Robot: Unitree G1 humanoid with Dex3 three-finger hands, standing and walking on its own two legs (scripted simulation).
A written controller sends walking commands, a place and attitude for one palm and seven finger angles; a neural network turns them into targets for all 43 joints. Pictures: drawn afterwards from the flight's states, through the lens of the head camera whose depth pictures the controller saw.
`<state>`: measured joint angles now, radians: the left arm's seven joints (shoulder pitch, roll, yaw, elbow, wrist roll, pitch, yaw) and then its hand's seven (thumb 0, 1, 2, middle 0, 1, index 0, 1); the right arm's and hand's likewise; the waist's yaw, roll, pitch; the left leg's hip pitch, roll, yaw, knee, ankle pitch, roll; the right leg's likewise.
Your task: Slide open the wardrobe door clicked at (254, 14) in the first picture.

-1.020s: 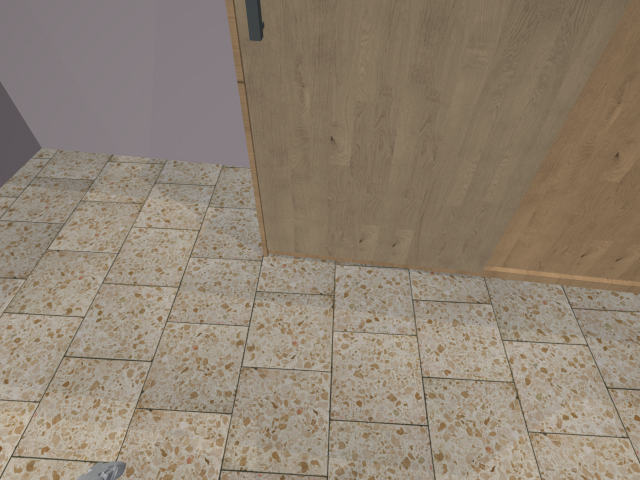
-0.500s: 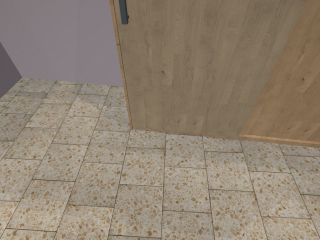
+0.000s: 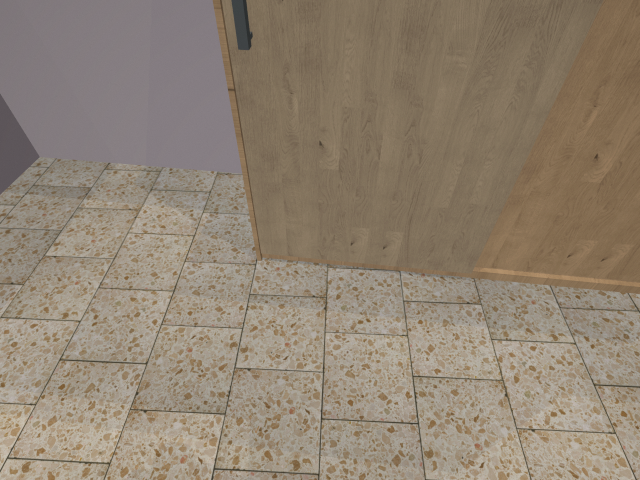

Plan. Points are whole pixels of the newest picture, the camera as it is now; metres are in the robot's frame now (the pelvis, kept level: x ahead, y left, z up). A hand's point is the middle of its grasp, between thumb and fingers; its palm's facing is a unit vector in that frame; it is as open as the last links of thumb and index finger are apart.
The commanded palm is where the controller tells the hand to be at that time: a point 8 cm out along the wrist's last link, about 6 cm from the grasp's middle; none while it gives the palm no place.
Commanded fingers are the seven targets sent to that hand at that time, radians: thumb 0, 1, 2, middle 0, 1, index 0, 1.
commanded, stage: look at it before walking up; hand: left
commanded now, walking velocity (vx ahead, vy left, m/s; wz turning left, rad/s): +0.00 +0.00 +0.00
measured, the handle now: out of the picture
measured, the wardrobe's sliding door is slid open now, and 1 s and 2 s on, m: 0.00 0.00 0.00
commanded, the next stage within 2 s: walk to a spot facing it in 0.42 s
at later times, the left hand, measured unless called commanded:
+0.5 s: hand out of the picture +0.08 +0.25 -0.15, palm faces -0.01 -0.94 -0.34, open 7.4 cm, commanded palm none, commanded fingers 0.00 0.90 0.90 -0.20 -0.30 -0.20 -0.30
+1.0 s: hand out of the picture +0.02 +0.27 -0.20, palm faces +0.23 -0.95 -0.20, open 7.4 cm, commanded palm none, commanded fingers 0.00 0.90 0.90 -0.20 -0.30 -0.20 -0.30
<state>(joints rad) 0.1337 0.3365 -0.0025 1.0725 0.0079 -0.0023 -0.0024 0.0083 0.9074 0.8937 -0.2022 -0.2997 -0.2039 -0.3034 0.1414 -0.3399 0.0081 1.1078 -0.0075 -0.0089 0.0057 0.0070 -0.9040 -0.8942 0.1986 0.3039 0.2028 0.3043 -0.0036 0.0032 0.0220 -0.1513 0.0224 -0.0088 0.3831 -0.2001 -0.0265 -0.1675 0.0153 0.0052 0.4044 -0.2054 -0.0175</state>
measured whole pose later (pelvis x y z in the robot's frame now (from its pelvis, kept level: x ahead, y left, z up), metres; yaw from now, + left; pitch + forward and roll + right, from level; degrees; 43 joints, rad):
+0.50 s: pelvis +0.00 +0.00 +0.00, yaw +0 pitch -2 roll +0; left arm 0.14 0.34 0.00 1.08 0.01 0.00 0.00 0.01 0.91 0.89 -0.20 -0.30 -0.20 -0.30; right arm 0.13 -0.34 0.01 1.11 0.00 -0.01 0.00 0.01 -0.90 -0.89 0.20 0.30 0.20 0.30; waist 0.00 0.00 0.03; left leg -0.14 0.02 -0.01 0.37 -0.20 -0.02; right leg -0.15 0.01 0.00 0.38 -0.20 -0.01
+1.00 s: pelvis +0.03 +0.06 -0.02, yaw +13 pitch +0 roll -1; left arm 0.27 0.26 0.06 1.00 0.03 0.04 -0.02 0.01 0.91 0.89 -0.20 -0.30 -0.20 -0.30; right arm 0.34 -0.20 -0.02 1.00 -0.02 -0.01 0.02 0.01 -0.91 -0.89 0.20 0.30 0.20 0.30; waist -0.03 -0.06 0.02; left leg -0.29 0.00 0.08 0.62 -0.33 0.05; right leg -0.42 -0.09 -0.05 1.06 -0.43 0.02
